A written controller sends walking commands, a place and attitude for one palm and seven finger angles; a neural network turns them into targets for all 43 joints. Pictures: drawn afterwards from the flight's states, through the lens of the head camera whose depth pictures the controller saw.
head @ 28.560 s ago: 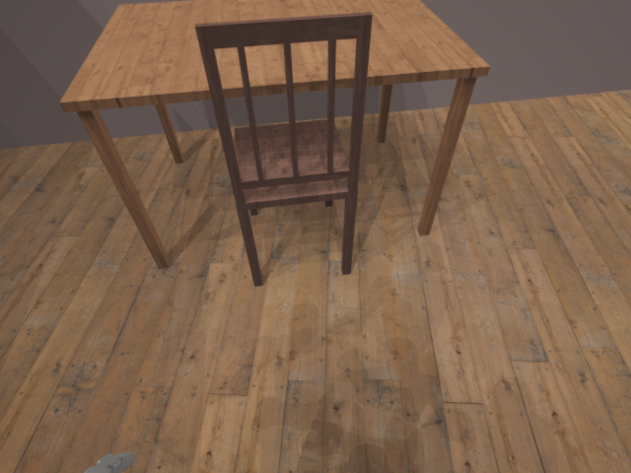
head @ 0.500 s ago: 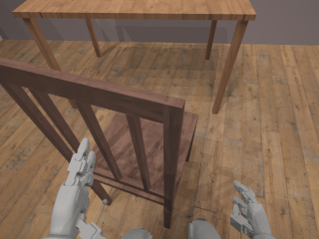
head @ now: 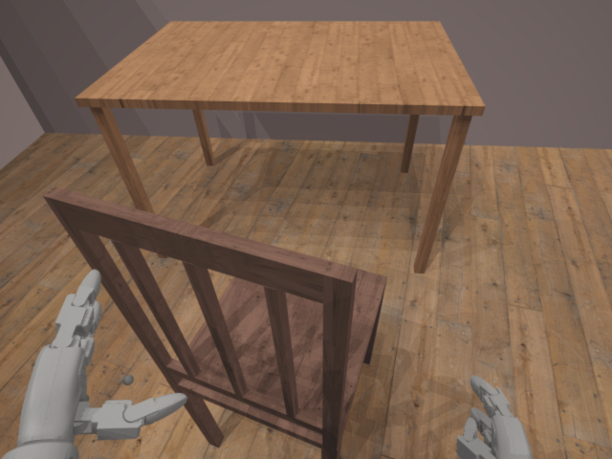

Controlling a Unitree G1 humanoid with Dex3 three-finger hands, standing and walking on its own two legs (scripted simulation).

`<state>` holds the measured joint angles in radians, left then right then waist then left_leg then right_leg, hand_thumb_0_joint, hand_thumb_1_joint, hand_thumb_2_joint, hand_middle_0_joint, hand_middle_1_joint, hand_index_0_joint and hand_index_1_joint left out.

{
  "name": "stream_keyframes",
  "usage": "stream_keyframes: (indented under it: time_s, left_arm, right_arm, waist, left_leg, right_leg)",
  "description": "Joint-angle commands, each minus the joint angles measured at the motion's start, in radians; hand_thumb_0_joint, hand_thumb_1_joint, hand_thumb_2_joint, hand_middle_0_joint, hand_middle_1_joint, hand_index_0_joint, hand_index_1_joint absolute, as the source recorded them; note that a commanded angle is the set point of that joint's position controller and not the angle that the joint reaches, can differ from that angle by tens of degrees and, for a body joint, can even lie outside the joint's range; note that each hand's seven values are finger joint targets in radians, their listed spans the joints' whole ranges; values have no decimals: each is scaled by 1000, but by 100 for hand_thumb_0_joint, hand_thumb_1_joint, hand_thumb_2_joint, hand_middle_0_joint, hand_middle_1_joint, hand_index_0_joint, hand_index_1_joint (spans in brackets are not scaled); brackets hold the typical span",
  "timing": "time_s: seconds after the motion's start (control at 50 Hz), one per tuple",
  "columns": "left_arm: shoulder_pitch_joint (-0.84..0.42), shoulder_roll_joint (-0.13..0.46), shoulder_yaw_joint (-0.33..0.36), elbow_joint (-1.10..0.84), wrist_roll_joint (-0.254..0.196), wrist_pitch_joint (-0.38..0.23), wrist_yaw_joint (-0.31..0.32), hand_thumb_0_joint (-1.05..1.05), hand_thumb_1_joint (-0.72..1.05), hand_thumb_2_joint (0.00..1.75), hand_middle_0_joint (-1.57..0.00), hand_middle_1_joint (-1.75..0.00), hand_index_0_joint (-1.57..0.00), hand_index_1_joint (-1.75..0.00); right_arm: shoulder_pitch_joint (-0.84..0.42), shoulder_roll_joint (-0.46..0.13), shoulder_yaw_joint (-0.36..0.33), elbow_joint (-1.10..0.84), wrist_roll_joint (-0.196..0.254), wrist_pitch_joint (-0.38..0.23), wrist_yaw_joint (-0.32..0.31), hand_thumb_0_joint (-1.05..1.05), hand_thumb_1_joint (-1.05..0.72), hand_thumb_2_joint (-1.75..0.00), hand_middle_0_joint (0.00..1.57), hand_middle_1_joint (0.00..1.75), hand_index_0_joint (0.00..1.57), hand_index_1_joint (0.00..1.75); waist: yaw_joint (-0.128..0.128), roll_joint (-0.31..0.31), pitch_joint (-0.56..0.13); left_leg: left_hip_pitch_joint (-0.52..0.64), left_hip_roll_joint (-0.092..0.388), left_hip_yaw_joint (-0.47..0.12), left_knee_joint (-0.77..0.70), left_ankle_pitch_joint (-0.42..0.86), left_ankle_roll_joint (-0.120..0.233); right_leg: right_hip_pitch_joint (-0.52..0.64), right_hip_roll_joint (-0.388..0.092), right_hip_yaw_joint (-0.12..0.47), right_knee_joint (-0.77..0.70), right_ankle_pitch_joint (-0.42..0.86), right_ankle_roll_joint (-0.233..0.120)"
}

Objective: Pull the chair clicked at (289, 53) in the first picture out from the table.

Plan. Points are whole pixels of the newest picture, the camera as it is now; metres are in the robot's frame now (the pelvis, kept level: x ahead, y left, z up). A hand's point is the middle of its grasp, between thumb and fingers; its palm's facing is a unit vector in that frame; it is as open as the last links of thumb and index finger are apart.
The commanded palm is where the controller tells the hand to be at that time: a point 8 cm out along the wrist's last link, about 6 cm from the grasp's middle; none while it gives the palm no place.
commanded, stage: draw the hand back to the body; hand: left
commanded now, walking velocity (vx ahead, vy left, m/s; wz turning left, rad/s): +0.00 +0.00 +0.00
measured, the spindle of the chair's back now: (222, 339) +0.29 +0.17 -0.03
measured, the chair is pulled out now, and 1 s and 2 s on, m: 0.61 0.61 0.61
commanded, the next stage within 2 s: step back with the hand held close in 0.74 s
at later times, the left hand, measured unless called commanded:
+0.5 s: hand (43, 299) +0.20 +0.27 +0.20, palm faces +0.51 -0.77 -0.38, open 8.0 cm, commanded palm +0.15 +0.30 +0.21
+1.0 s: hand (68, 308) +0.20 +0.26 +0.18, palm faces +0.46 -0.80 -0.39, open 7.4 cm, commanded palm +0.15 +0.29 +0.21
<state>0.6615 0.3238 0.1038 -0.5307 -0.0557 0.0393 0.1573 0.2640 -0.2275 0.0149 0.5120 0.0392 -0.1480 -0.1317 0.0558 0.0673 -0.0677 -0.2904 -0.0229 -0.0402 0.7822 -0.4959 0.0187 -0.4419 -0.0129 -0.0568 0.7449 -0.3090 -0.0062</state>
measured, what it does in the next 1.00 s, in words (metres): stands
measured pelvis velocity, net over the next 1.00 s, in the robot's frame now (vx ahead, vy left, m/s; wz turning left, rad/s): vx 0.00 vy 0.00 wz -0.02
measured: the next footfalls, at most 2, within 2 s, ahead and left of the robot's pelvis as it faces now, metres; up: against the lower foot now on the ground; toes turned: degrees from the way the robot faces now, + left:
none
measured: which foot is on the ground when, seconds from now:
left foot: down 0.00-1.00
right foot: down 0.00-1.00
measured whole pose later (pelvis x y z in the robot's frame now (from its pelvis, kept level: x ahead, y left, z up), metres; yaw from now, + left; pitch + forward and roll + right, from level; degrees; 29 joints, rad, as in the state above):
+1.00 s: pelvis +0.00 +0.00 +0.03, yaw -1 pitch -3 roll -1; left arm 0.46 0.33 0.35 -0.41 -0.07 -0.06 0.14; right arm 0.17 -0.23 0.02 0.62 0.02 -0.10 -0.08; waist 0.05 0.07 0.02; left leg -0.09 0.00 -0.02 0.48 -0.35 0.01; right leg -0.24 0.01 -0.04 0.43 -0.15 -0.01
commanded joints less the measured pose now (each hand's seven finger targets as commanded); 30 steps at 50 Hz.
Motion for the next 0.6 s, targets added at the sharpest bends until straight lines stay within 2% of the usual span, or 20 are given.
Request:
stream_keyframes:
  time_s: [0.0,0.08,0.14,0.2,0.28,0.3,0.32,0.34,0.38,0.42,0.44,0.48,0.52,0.56,0.58]
  left_arm:
    - [-74,123,154,-205,-1,-81,22,0,28,60,-12,-17,-12,-17]
    - [-108,137,199,-184,-7,-91,13,0,43,67,-13,-20,-13,-20]
    - [-150,171,254,-181,-10,-98,12,0,54,73,-15,-22,-15,-22]
    - [-194,195,298,-197,-11,-112,13,0,65,78,-16,-25,-16,-25]
    - [-253,225,355,-174,-20,-118,15,0,79,85,-19,-28,-19,-28]
    - [-267,234,372,-172,-21,-123,15,0,83,87,-19,-29,-19,-29]
    - [-280,243,387,-157,-22,-120,15,0,86,88,-19,-29,-19,-29]
    - [-306,241,390,-158,-24,-124,15,0,90,90,-20,-30,-20,-30]
    - [-258,177,342,-83,-28,-120,4,0,90,90,-20,-30,-20,-30]
    - [-225,143,312,-44,-30,-113,-9,0,90,90,-20,-30,-20,-30]
    - [-232,144,305,-55,-31,-117,-13,0,90,90,-20,-30,-20,-30]
    - [-263,180,328,-110,-27,-128,-12,0,90,90,-20,-30,-20,-30]
    - [-269,219,357,-143,-24,-131,-6,0,90,90,-20,-30,-20,-30]
    - [-275,231,365,-181,-21,-137,0,0,90,90,-20,-30,-20,-30]
    - [-272,236,372,-189,-20,-138,4,0,90,90,-20,-30,-20,-30]
  right_arm:
    - [-138,-86,-28,-139,-8,-81,7,0,-90,-90,20,30,20,30]
    - [-157,-87,-30,-107,-12,-89,20,0,-90,-90,20,30,20,30]
    - [-169,-89,-31,-88,-15,-92,25,0,-90,-90,20,30,20,30]
    - [-175,-85,-31,-69,-17,-98,32,0,-90,-90,20,30,20,30]
    - [-188,-88,-32,-49,-19,-97,36,0,-90,-90,20,30,20,30]
    - [-190,-90,-34,-44,-19,-96,38,0,-90,-90,20,30,20,30]
    - [-197,-91,-33,-35,-17,-94,38,0,-90,-90,20,30,20,30]
    - [-196,-89,-32,-31,-17,-93,41,0,-90,-90,20,30,20,30]
    - [-198,-87,-35,-23,-18,-87,47,0,-90,-90,20,30,20,30]
    - [-203,-94,-42,-19,-16,-79,54,0,-90,-90,20,30,20,30]
    - [-198,-97,-44,-20,-17,-75,58,0,-90,-90,20,30,20,30]
    - [-202,-103,-51,-24,-20,-74,61,0,-90,-90,20,30,20,30]
    - [-210,-102,-51,-25,-23,-78,60,0,-90,-90,20,30,20,30]
    - [-212,-94,-47,-29,-23,-82,59,0,-90,-90,20,30,20,30]
    - [-210,-92,-45,-30,-23,-85,58,0,-90,-90,20,30,20,30]
  waist:
    - [3,-37,7]
    - [8,-37,18]
    - [15,-36,11]
    - [19,15,1]
    - [20,-20,11]
    - [23,-11,1]
    - [24,13,21]
    - [22,37,15]
    - [17,-19,54]
    - [18,-34,69]
    - [16,-49,58]
    - [22,-26,2]
    - [28,-10,-11]
    - [31,22,-32]
    - [31,18,-33]
  left_leg:
    - [-110,29,6,-235,286,-13]
    - [-60,33,14,-274,366,-18]
    - [-29,36,13,-307,410,-22]
    - [16,37,20,-330,449,-28]
    - [41,41,19,-363,452,-28]
    - [49,41,20,-371,459,-29]
    - [53,42,20,-377,466,-32]
    - [62,41,21,-384,463,-34]
    - [61,44,25,-394,453,-29]
    - [62,48,26,-398,475,-25]
    - [69,50,26,-401,478,-25]
    - [86,46,28,-402,489,-21]
    - [89,44,24,-408,485,-24]
    - [94,41,22,-416,479,-26]
    - [97,41,21,-418,481,-27]
  right_leg:
    - [236,-14,20,-164,81,-16]
    - [291,-13,22,-199,161,-15]
    - [336,-13,23,-221,196,-17]
    - [359,-13,25,-245,226,-19]
    - [385,-10,24,-275,233,-18]
    - [396,-12,25,-280,237,-18]
    - [393,-8,28,-290,237,-21]
    - [397,-13,28,-294,232,-20]
    - [380,-11,20,-305,224,-15]
    - [380,-11,21,-316,236,-15]
    - [384,-14,22,-315,238,-12]
    - [415,-16,26,-314,255,-12]
    - [434,-14,28,-318,256,-15]
    - [450,-16,29,-318,249,-17]
    - [452,-15,26,-320,251,-17]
